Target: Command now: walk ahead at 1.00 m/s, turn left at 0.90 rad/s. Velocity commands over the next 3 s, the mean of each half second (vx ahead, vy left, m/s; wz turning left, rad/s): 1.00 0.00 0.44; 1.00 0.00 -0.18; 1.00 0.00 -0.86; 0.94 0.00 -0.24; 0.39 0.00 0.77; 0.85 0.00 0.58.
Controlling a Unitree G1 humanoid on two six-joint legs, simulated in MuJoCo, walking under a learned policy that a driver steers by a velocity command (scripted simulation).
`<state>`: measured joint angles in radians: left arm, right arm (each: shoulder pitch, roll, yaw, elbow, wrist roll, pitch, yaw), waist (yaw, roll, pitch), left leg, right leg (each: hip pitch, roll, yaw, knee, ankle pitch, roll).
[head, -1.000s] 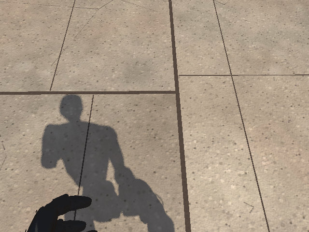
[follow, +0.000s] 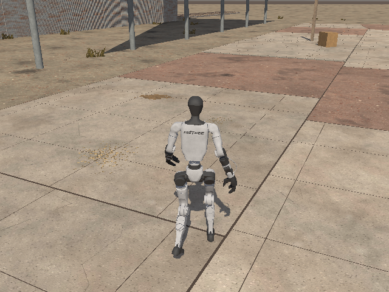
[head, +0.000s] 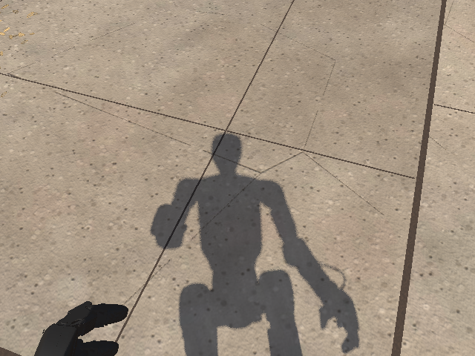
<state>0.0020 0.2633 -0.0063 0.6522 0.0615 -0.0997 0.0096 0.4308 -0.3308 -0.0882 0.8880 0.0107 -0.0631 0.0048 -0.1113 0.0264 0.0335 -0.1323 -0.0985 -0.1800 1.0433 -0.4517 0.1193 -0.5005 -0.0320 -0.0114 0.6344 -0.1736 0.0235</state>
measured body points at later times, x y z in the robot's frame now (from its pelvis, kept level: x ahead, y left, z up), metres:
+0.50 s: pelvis +0.46 +0.05 +0.01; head +0.48 +0.06 +0.46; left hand +0.43 +0.31 -0.12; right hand +0.63 -0.18 -0.11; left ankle +0.47 +0.10 -0.71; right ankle +0.35 -0.12 -0.59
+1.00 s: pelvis +0.95 +0.10 +0.02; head +0.96 +0.12 +0.47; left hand +0.91 +0.39 -0.11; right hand +1.14 -0.12 -0.07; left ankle +0.91 +0.25 -0.63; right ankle +0.96 +0.05 -0.71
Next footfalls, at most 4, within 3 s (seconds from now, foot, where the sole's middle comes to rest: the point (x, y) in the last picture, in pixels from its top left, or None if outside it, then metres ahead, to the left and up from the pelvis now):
0.36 left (189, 340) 0.51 0.11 -0.75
0.80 right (199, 193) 1.00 0.06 -0.75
1.24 left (131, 121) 1.38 0.30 -0.75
1.68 right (207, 62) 1.71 -0.02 -0.75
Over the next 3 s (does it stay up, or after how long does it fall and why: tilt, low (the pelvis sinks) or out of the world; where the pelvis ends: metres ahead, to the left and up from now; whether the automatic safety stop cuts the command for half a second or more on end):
stays up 2.35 -0.18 0.02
